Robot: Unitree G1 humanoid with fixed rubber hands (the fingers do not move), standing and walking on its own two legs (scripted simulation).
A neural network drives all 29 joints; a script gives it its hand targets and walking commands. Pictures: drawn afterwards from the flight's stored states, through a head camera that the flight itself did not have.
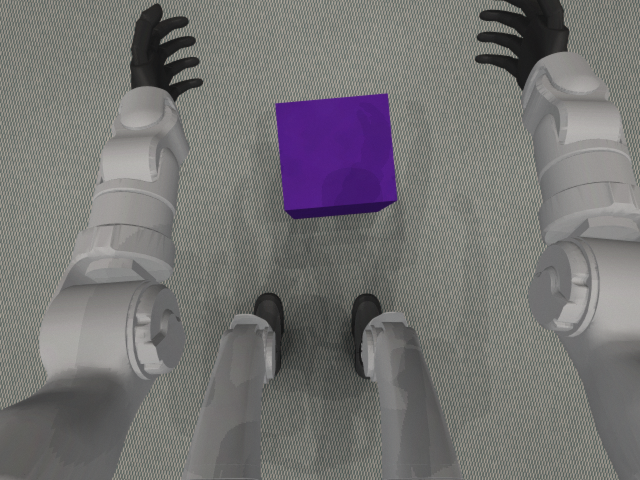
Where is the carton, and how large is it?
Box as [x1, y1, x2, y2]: [275, 93, 396, 218]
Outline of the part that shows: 387,93 275,103 284,209 293,218 377,211 396,200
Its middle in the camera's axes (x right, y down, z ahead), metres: +0.03 -0.16 +0.84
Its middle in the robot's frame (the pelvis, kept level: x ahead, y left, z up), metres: +0.53 -0.03 -0.53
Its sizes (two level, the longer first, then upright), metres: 0.210 0.200 0.250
